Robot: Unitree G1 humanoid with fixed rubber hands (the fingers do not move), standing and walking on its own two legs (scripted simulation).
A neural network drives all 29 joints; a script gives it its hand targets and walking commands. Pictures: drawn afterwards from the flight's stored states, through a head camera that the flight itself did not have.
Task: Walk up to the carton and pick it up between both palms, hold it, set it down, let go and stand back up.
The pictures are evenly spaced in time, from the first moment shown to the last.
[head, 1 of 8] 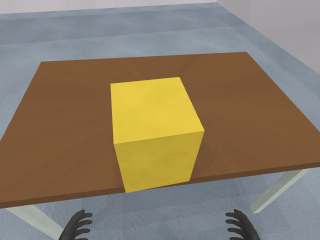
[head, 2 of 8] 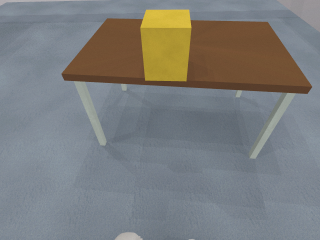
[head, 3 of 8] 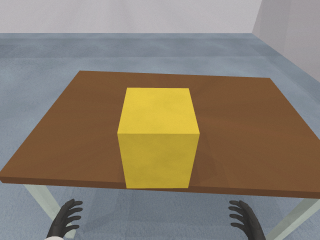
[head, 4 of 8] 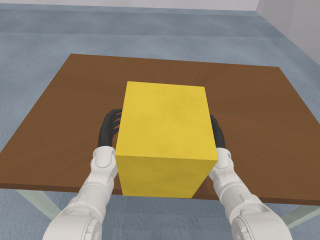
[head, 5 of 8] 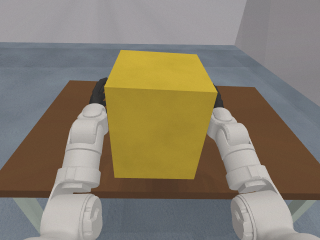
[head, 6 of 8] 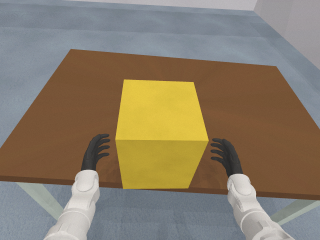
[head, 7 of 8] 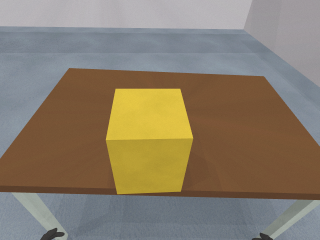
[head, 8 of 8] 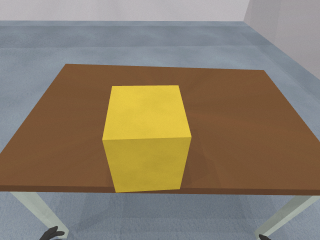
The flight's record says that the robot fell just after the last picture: no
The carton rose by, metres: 0.18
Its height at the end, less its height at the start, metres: +0.00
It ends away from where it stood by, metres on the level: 0.02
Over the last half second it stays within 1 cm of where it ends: yes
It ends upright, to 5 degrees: yes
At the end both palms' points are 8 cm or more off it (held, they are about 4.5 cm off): yes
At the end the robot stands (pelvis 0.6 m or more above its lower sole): yes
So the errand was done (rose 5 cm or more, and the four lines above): yes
